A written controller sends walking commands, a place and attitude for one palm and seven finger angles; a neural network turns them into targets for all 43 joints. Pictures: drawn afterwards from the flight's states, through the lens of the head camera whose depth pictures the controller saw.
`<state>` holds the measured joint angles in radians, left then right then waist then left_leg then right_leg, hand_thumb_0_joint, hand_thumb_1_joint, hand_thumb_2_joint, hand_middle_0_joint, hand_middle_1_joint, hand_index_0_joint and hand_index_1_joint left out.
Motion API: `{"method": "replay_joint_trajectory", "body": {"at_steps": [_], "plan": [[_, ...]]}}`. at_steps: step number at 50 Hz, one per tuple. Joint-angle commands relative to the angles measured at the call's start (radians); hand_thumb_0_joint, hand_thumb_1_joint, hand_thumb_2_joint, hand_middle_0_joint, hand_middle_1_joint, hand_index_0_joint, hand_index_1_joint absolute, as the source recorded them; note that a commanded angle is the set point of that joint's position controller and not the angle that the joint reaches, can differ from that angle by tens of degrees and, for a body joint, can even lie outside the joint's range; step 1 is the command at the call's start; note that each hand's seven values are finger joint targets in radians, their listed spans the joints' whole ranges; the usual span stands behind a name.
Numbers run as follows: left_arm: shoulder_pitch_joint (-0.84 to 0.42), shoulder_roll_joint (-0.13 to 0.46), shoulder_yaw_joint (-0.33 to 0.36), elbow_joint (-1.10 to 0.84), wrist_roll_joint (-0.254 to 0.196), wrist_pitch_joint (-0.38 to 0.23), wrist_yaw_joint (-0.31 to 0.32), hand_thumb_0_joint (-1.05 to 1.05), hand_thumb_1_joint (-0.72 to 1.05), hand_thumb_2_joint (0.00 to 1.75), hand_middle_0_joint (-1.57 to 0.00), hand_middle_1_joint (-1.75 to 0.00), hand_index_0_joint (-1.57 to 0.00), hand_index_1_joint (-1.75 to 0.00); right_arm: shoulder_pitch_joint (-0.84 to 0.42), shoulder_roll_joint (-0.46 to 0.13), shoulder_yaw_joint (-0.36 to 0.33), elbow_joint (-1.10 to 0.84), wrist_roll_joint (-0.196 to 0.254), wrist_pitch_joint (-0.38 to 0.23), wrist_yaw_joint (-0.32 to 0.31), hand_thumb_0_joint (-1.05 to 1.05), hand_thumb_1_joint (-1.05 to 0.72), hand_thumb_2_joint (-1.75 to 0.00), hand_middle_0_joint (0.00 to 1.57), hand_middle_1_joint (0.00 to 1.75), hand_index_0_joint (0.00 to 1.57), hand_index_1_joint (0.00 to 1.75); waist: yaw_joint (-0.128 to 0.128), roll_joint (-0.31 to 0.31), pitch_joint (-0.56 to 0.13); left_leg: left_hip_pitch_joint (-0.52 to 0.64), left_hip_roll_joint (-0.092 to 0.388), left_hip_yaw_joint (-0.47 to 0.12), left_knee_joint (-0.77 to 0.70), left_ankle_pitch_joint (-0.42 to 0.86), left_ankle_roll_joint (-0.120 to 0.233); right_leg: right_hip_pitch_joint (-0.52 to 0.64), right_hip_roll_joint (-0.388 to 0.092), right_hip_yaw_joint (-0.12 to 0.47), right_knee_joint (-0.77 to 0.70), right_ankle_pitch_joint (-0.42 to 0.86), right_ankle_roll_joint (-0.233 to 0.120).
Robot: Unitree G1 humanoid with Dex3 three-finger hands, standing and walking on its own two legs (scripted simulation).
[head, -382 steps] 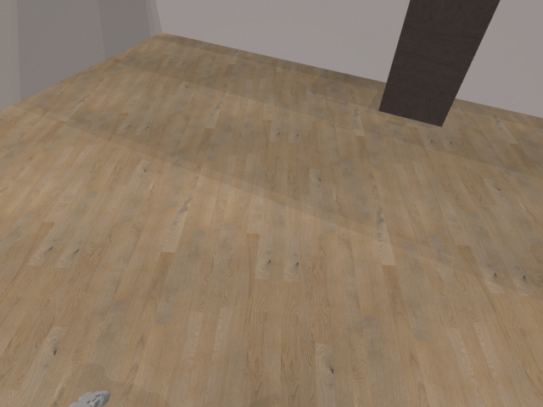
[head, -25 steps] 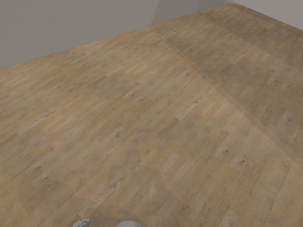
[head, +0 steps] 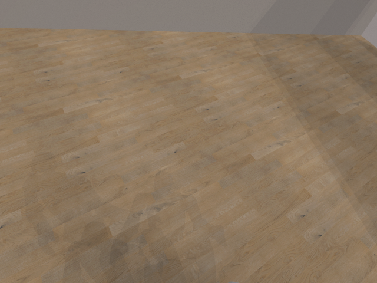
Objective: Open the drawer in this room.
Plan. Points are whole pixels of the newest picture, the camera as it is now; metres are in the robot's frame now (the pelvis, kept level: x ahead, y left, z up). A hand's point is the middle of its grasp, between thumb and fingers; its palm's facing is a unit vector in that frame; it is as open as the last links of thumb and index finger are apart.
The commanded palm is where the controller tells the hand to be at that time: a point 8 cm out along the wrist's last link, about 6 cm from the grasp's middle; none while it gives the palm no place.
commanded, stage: turn or walk to find it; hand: left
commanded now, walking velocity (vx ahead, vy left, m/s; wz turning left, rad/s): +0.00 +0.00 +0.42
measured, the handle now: out of the picture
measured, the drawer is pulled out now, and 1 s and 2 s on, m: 0.00 0.00 0.00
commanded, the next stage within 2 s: none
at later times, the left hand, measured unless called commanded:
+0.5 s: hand out of the picture +0.06 +0.17 -0.14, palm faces +0.17 -0.94 -0.28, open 7.4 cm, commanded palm none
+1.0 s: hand out of the picture -0.13 +0.20 -0.19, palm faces +0.47 -0.85 -0.24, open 7.4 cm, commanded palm none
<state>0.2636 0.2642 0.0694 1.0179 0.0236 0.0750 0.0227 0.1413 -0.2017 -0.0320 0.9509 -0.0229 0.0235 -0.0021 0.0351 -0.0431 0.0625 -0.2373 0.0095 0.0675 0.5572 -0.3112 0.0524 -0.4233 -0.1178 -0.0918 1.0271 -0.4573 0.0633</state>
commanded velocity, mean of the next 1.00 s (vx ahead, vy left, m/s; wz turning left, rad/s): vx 0.00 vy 0.00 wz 0.42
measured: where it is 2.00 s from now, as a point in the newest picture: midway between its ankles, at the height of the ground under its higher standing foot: outside the picture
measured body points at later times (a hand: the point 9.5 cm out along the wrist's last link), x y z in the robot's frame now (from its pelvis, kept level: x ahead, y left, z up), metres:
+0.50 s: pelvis -0.01 -0.04 +0.00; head +0.02 -0.07 +0.45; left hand +0.05 +0.22 -0.12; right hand +0.04 -0.28 -0.17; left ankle -0.02 +0.08 -0.71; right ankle -0.01 -0.14 -0.74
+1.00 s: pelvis -0.04 +0.00 -0.01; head -0.02 +0.05 +0.44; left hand -0.15 +0.24 -0.17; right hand +0.18 -0.18 -0.13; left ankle -0.08 +0.08 -0.74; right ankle -0.02 -0.14 -0.70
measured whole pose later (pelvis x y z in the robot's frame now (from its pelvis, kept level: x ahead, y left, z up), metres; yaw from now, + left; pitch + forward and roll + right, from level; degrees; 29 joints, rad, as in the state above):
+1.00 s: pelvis -0.04 +0.00 -0.01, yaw +25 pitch -1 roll -1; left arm 0.27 0.26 0.06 1.01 0.02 0.06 0.03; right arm 0.11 -0.22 -0.04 0.94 -0.02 0.02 0.01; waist 0.05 -0.06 0.10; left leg -0.28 0.01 0.09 0.63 -0.35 0.05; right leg -0.32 -0.15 -0.16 0.88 -0.54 0.06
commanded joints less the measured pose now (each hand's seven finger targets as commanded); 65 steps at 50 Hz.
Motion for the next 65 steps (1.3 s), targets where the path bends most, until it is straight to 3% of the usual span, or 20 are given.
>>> {"method": "replay_joint_trajectory", "body": {"at_steps": [1, 13, 19, 20, 21, 22, 23, 26, 29, 35, 41, 43, 45, 46, 47, 48, 51, 55, 59, 65], "plan": [[-0.013, 0.059, 0.013, -0.081, -0.003, -0.04, -0.012, 0.0, 0.9, 0.9, -0.2, -0.3, -0.2, -0.3, 0.042, -0.195, -0.046, -0.04, 0.009, -0.022, -0.024, 0.0, -0.9, -0.9, 0.2, 0.3, 0.2, 0.3, -0.036, 0.156, -0.068, 0.141, 0.222, -0.222, -0.234, 0.522, 0.081, -0.126, 0.001, 0.06, 0.093, 0.083, 0.024], [-0.128, 0.035, 0.008, -0.138, -0.008, -0.038, -0.002, 0.0, 0.9, 0.9, -0.2, -0.3, -0.2, -0.3, 0.117, -0.186, -0.062, -0.026, -0.002, -0.015, -0.021, 0.0, -0.9, -0.9, 0.2, 0.3, 0.2, 0.3, -0.074, 0.184, -0.053, 0.104, 0.225, -0.391, -0.246, 0.382, 0.135, -0.056, 0.035, 0.081, -0.137, 0.025, 0.025], [-0.044, 0.025, 0.005, -0.13, -0.018, -0.056, 0.005, 0.0, 0.9, 0.9, -0.2, -0.3, -0.2, -0.3, 0.086, -0.187, -0.068, -0.037, -0.001, -0.008, -0.015, 0.0, -0.9, -0.9, 0.2, 0.3, 0.2, 0.3, -0.026, 0.155, -0.113, -0.012, 0.171, -0.413, -0.157, 0.428, 0.101, 0.203, 0.083, 0.058, -0.476, 0.151, -0.003], [-0.012, 0.039, 0.008, -0.121, -0.018, -0.065, 0.009, 0.0, 0.9, 0.9, -0.2, -0.3, -0.2, -0.3, 0.082, -0.173, -0.067, -0.04, 0.006, -0.009, -0.013, 0.0, -0.9, -0.9, 0.2, 0.3, 0.2, 0.3, -0.008, 0.123, -0.134, -0.071, 0.136, -0.393, -0.106, 0.371, 0.062, 0.314, 0.064, 0.067, -0.623, 0.252, -0.007], [0.012, 0.092, 0.017, -0.118, -0.009, -0.077, 0.014, 0.0, 0.9, 0.9, -0.2, -0.3, -0.2, -0.3, 0.102, -0.13, -0.063, -0.042, 0.015, -0.011, -0.007, 0.0, -0.9, -0.9, 0.2, 0.3, 0.2, 0.3, -0.005, -0.008, -0.169, -0.182, 0.062, -0.314, 0.0, 0.214, 0.001, 0.448, -0.064, 0.182, -0.717, 0.285, -0.04], [0.024, 0.172, 0.032, -0.121, 0.002, -0.084, 0.02, 0.0, 0.9, 0.9, -0.2, -0.3, -0.2, -0.3, 0.104, -0.072, -0.052, -0.066, 0.016, -0.012, -0.003, 0.0, -0.9, -0.9, 0.2, 0.3, 0.2, 0.3, 0.001, -0.261, -0.144, -0.344, -0.081, -0.138, 0.209, -0.167, -0.07, 0.493, -0.301, 0.408, -0.744, 0.394, -0.14], [0.016, 0.178, 0.028, -0.135, -0.005, -0.077, 0.018, 0.0, 0.9, 0.9, -0.2, -0.3, -0.2, -0.3, 0.09, -0.121, -0.07, -0.07, 0.006, 0.001, -0.007, 0.0, -0.9, -0.9, 0.2, 0.3, 0.2, 0.3, 0.004, -0.197, -0.126, -0.313, -0.061, -0.144, 0.396, -0.263, -0.075, 0.353, -0.38, 0.413, -0.748, 0.468, -0.216], [-0.116, 0.089, 0.01, -0.158, -0.011, -0.083, 0.017, 0.0, 0.9, 0.9, -0.2, -0.3, -0.2, -0.3, 0.121, -0.113, -0.075, -0.01, -0.001, 0.029, 0.006, 0.0, -0.9, -0.9, 0.2, 0.3, 0.2, 0.3, -0.063, -0.086, -0.026, -0.332, -0.01, -0.144, 0.631, -0.108, -0.092, 0.257, -0.22, 0.196, -0.732, 0.448, -0.178], [-0.087, 0.063, 0.0, -0.147, -0.008, -0.092, 0.013, 0.0, 0.9, 0.9, -0.2, -0.3, -0.2, -0.3, 0.135, -0.094, -0.069, 0.005, 0.0, 0.034, 0.013, 0.0, -0.9, -0.9, 0.2, 0.3, 0.2, 0.3, -0.064, -0.093, -0.006, -0.331, 0.006, -0.115, 0.651, -0.028, -0.114, 0.262, -0.171, 0.085, -0.719, 0.531, -0.142], [0.014, 0.088, 0.011, -0.113, 0.002, -0.091, 0.013, 0.0, 0.9, 0.9, -0.2, -0.3, -0.2, -0.3, 0.038, -0.094, -0.056, -0.02, 0.001, 0.033, 0.011, 0.0, -0.9, -0.9, 0.2, 0.3, 0.2, 0.3, -0.016, -0.126, -0.026, -0.318, 0.035, -0.07, 0.499, -0.092, -0.134, 0.352, -0.213, 0.059, -0.683, 0.663, -0.178], [0.058, 0.135, 0.025, -0.089, 0.01, -0.079, 0.009, 0.0, 0.9, 0.9, -0.2, -0.3, -0.2, -0.3, -0.029, -0.082, -0.037, -0.047, 0.012, 0.018, 0.011, 0.0, -0.9, -0.9, 0.2, 0.3, 0.2, 0.3, 0.015, -0.179, -0.063, -0.191, 0.022, 0.011, 0.228, -0.135, -0.107, 0.383, -0.234, 0.02, -0.603, 0.79, -0.187], [0.037, 0.142, 0.028, -0.083, 0.01, -0.076, 0.008, 0.0, 0.9, 0.9, -0.2, -0.3, -0.2, -0.3, -0.003, -0.089, -0.036, -0.048, 0.015, 0.011, 0.01, 0.0, -0.9, -0.9, 0.2, 0.3, 0.2, 0.3, -0.005, -0.176, -0.075, -0.116, 0.022, 0.025, 0.113, -0.092, -0.095, 0.353, -0.242, 0.006, -0.566, 0.752, -0.17], [0.005, 0.141, 0.03, -0.092, -0.003, -0.069, 0.006, 0.0, 0.9, 0.9, -0.2, -0.3, -0.2, -0.3, 0.076, -0.125, -0.043, -0.031, 0.01, -0.004, 0.012, 0.0, -0.9, -0.9, 0.2, 0.3, 0.2, 0.3, -0.06, -0.089, -0.117, 0.07, 0.032, 0.017, -0.125, 0.133, -0.077, 0.266, -0.207, -0.067, -0.428, 0.635, -0.099], [0.025, 0.1, 0.024, -0.108, -0.012, -0.062, 0.002, 0.0, 0.9, 0.9, -0.2, -0.3, -0.2, -0.3, 0.124, -0.217, -0.062, -0.027, 0.003, -0.016, 0.01, 0.0, -0.9, -0.9, 0.2, 0.3, 0.2, 0.3, -0.081, 0.151, -0.177, 0.246, 0.186, -0.2, -0.188, 0.38, -0.014, 0.089, -0.112, -0.114, -0.236, 0.368, -0.033], [0.006, 0.037, 0.001, -0.146, -0.015, -0.057, 0.0, 0.0, 0.9, 0.9, -0.2, -0.3, -0.2, -0.3, 0.167, -0.299, -0.08, -0.021, 0.008, -0.015, 0.002, 0.0, -0.9, -0.9, 0.2, 0.3, 0.2, 0.3, -0.097, 0.375, -0.173, 0.313, 0.389, -0.437, -0.198, 0.787, 0.102, -0.116, -0.005, -0.08, -0.058, -0.2, 0.022], [-0.037, 0.06, -0.001, -0.151, -0.008, -0.046, 0.009, 0.0, 0.9, 0.9, -0.2, -0.3, -0.2, -0.3, 0.186, -0.299, -0.077, -0.006, 0.011, -0.005, -0.002, 0.0, -0.9, -0.9, 0.2, 0.3, 0.2, 0.3, -0.108, 0.267, -0.157, 0.242, 0.407, -0.355, -0.174, 0.765, 0.137, -0.072, -0.016, 0.012, 0.024, -0.21, 0.002], [-0.066, 0.07, 0.012, -0.115, -0.007, -0.038, 0.002, 0.0, 0.9, 0.9, -0.2, -0.3, -0.2, -0.3, 0.071, -0.219, -0.054, -0.032, 0.005, -0.011, -0.025, 0.0, -0.9, -0.9, 0.2, 0.3, 0.2, 0.3, -0.073, 0.254, -0.071, 0.171, 0.282, -0.291, -0.191, 0.693, 0.093, -0.125, -0.018, 0.071, 0.114, -0.035, 0.011], [-0.022, 0.064, 0.016, -0.092, -0.005, -0.04, -0.011, 0.0, 0.9, 0.9, -0.2, -0.3, -0.2, -0.3, 0.038, -0.202, -0.048, -0.052, 0.011, -0.023, -0.022, 0.0, -0.9, -0.9, 0.2, 0.3, 0.2, 0.3, -0.037, 0.146, -0.082, 0.157, 0.217, -0.229, -0.23, 0.578, 0.075, -0.101, -0.001, 0.065, 0.126, 0.09, 0.029], [-0.036, 0.071, 0.019, -0.099, -0.002, -0.035, -0.008, 0.0, 0.9, 0.9, -0.2, -0.3, -0.2, -0.3, 0.06, -0.19, -0.051, -0.047, 0.012, -0.025, -0.02, 0.0, -0.9, -0.9, 0.2, 0.3, 0.2, 0.3, -0.039, 0.164, -0.07, 0.14, 0.202, -0.265, -0.267, 0.459, 0.068, -0.111, -0.001, 0.08, 0.102, 0.135, 0.043], [-0.13, 0.055, 0.014, -0.141, -0.006, -0.036, -0.003, 0.0, 0.9, 0.9, -0.2, -0.3, -0.2, -0.3, 0.114, -0.186, -0.06, -0.037, 0.003, -0.021, -0.02, 0.0, -0.9, -0.9, 0.2, 0.3, 0.2, 0.3, -0.068, 0.163, -0.055, 0.123, 0.222, -0.392, -0.263, 0.396, 0.124, -0.099, 0.016, 0.094, -0.03, 0.066, 0.04]]}}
